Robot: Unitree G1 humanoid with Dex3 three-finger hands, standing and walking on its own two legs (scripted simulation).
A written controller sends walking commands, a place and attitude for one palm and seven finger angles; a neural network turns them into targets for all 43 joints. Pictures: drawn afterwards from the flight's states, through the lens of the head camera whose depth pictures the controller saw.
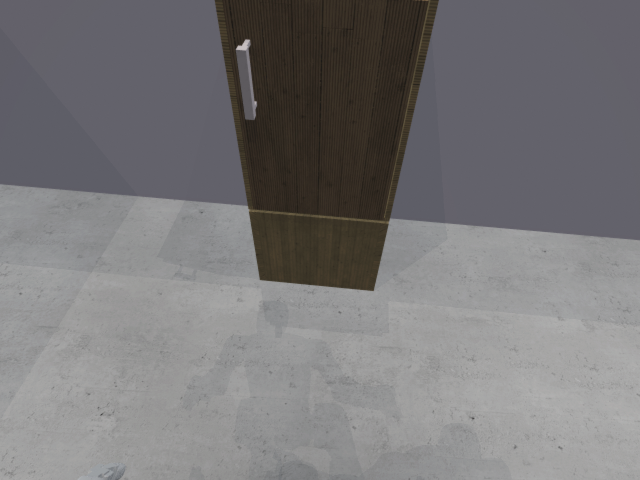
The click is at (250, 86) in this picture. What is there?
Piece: cupboard door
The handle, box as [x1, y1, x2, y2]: [236, 39, 256, 119]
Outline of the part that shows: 245,39 243,44 236,48 236,55 245,119 253,119 255,116 254,109 256,106 256,101 253,100 248,56 248,47 250,43 249,40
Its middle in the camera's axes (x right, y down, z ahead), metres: -0.16 -0.35 +0.85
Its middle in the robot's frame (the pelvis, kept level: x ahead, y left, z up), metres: +0.88 +0.21 +0.07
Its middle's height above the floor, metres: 0.84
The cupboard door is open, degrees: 0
